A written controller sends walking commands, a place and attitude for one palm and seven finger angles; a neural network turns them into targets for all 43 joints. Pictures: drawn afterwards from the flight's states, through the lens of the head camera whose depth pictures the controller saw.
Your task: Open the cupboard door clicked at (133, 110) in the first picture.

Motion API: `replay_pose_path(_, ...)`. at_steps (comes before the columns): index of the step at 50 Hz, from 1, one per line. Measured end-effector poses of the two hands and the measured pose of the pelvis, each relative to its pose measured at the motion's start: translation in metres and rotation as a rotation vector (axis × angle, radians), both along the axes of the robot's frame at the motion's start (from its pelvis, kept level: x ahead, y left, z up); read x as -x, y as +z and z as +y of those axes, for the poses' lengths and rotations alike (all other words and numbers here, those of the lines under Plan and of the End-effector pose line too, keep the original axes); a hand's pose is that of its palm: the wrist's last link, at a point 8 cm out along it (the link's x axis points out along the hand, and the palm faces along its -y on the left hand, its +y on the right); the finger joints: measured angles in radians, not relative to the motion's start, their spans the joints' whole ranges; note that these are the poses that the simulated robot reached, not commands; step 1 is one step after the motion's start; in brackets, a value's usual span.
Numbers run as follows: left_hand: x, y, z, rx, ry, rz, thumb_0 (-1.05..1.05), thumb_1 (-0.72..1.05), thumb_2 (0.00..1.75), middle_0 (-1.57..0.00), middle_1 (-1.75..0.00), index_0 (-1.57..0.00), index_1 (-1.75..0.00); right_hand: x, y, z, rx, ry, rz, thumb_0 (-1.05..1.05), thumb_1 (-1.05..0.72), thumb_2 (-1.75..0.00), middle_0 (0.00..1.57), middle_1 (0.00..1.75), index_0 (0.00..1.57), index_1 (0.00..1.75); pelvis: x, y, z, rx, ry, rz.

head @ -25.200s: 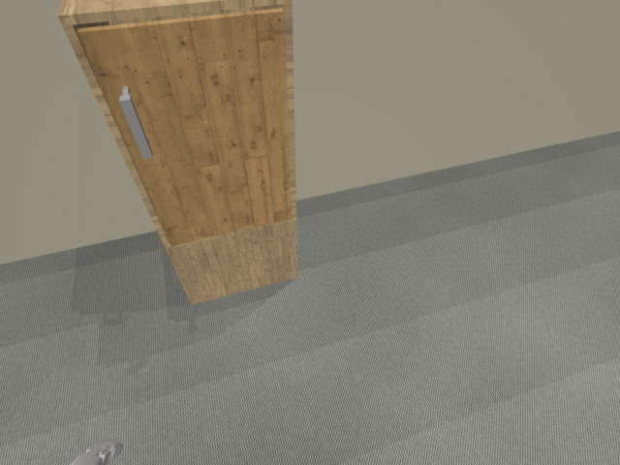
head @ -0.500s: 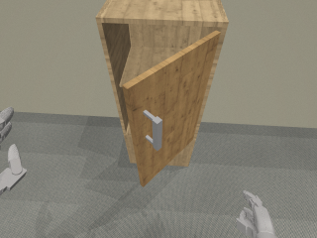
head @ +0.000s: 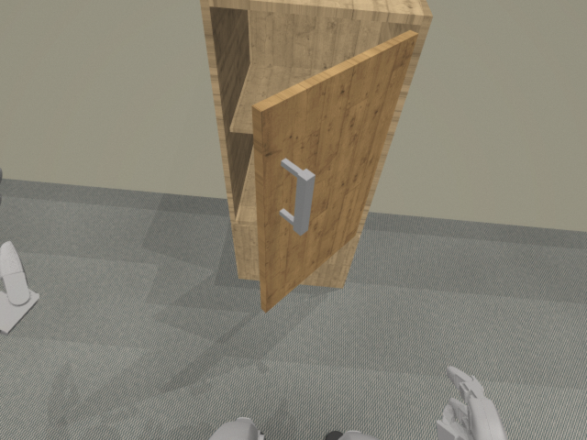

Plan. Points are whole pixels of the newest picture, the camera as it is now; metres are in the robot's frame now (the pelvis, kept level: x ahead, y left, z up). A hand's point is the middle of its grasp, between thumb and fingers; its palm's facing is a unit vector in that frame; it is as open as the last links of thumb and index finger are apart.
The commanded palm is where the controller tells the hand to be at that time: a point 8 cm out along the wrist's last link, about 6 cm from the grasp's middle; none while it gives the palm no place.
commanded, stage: step back with the hand held close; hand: left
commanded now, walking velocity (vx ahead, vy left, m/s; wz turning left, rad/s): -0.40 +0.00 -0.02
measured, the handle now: (294, 198) +0.47 +0.03 +0.04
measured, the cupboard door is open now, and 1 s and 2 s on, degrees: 49 49 49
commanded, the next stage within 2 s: stop stepping back and stand still in 0.34 s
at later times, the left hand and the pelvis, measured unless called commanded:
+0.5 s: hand out of the picture +0.14 +0.26 +0.17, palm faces +0.28 -0.81 -0.52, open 7.4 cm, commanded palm +0.06 +0.30 +0.19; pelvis -0.09 +0.00 +0.02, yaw -1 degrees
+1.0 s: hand out of the picture +0.04 +0.25 +0.18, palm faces +0.44 -0.80 -0.41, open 7.4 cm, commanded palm -0.03 +0.29 +0.19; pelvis -0.17 -0.01 +0.01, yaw +0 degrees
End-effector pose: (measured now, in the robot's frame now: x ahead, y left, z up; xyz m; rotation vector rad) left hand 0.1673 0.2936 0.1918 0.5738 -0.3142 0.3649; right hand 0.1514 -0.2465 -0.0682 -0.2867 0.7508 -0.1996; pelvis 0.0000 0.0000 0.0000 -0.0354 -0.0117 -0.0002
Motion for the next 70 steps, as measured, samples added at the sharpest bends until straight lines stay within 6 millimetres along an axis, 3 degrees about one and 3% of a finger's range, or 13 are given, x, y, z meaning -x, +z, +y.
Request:
replay_pose_path(8,0.030,0.009,0.008,-0.074,0.015,-0.009,0.02,0.89,0.90,-0.21,-0.30,-0.22,-0.30,0.014,0.001,0.011,-0.017,0.034,-0.022,0.01,-0.91,-0.90,0.21,0.30,0.20,0.30,0.017,-0.001,-0.005,0.023,0.035,0.024)
replay_pose_path(13,0.044,0.001,-0.002,0.004,0.024,0.019,0.02,0.89,0.90,-0.21,-0.30,-0.21,-0.30,0.015,-0.002,0.014,-0.044,0.081,-0.009,0.01,-0.91,-0.90,0.21,0.30,0.20,0.30,0.037,0.004,-0.010,0.018,-0.008,0.054)
replay_pose_path(19,0.045,-0.006,-0.001,0.033,-0.031,0.092,0.02,0.89,0.90,-0.21,-0.30,-0.21,-0.30,0.024,0.016,0.017,-0.015,0.059,-0.011,0.01,-0.91,-0.90,0.21,0.30,0.20,0.30,0.050,0.014,-0.003,-0.005,-0.005,0.076)
replay_pose_path(24,0.056,-0.001,0.005,-0.007,-0.085,0.126,0.02,0.89,0.90,-0.21,-0.30,-0.22,-0.30,0.038,0.031,0.022,-0.015,0.055,-0.063,0.01,-0.91,-0.90,0.21,0.30,0.20,0.30,0.080,0.018,0.003,-0.014,-0.018,0.065)
replay_pose_path(31,0.108,0.012,-0.008,-0.013,-0.105,0.149,0.02,0.89,0.90,-0.21,-0.30,-0.22,-0.30,0.094,0.041,0.023,-0.049,0.046,-0.117,0.01,-0.91,-0.90,0.21,0.30,0.20,0.30,0.117,0.024,-0.001,0.000,-0.048,0.039)
replay_pose_path(39,0.163,0.006,-0.016,0.029,0.007,0.131,0.02,0.89,0.90,-0.21,-0.30,-0.22,-0.30,0.167,0.011,-0.002,-0.045,0.030,0.004,0.01,-0.90,-0.90,0.21,0.30,0.20,0.30,0.157,0.018,-0.018,-0.034,-0.034,0.027)
replay_pose_path(43,0.175,0.005,-0.018,0.082,0.021,0.052,0.02,0.89,0.90,-0.21,-0.30,-0.22,-0.30,0.200,0.005,-0.018,-0.019,-0.016,0.058,0.01,-0.90,-0.90,0.21,0.30,0.20,0.30,0.161,0.018,-0.020,-0.042,-0.020,0.023)
replay_pose_path(46,0.175,0.002,-0.014,0.097,0.033,0.008,0.02,0.89,0.90,-0.21,-0.30,-0.22,-0.30,0.214,0.003,-0.027,0.013,-0.042,0.060,0.02,-0.90,-0.90,0.21,0.30,0.20,0.30,0.162,0.015,-0.017,-0.035,-0.002,0.020)
replay_pose_path(52,0.173,0.001,-0.005,0.051,0.024,0.022,0.02,0.89,0.90,-0.21,-0.30,-0.21,-0.30,0.218,0.003,-0.023,0.003,-0.076,0.008,0.02,-0.91,-0.90,0.20,0.30,0.20,0.30,0.168,0.011,-0.010,-0.046,-0.011,-0.003)
replay_pose_path(60,0.181,0.003,-0.010,0.020,-0.012,0.065,0.02,0.89,0.90,-0.21,-0.30,-0.21,-0.30,0.201,0.002,0.001,-0.074,-0.013,-0.040,0.01,-0.91,-0.90,0.21,0.30,0.20,0.30,0.176,0.012,-0.009,-0.027,-0.009,0.000)
replay_pose_path(66,0.189,-0.004,0.002,0.049,0.024,0.106,0.02,0.89,0.90,-0.21,-0.30,-0.22,-0.30,0.189,0.006,0.015,-0.074,0.022,-0.034,0.01,-0.91,-0.90,0.21,0.30,0.20,0.30,0.178,0.016,-0.001,-0.028,-0.009,0.002)
replay_pose_path(68,0.183,-0.029,0.011,0.060,0.033,0.209,0.01,0.89,0.90,-0.21,-0.30,-0.21,-0.30,0.185,-0.001,0.017,-0.091,0.070,-0.014,0.01,-0.91,-0.90,0.21,0.30,0.20,0.30,0.182,0.015,0.004,-0.027,0.011,0.020)
replay_pose_path(70,0.177,-0.083,0.020,0.143,0.077,0.430,0.01,0.89,0.90,-0.21,-0.30,-0.21,-0.30,0.183,-0.016,0.015,-0.100,0.103,0.050,0.01,-0.90,-0.90,0.21,0.30,0.20,0.30,0.187,0.011,0.007,-0.038,0.032,0.034)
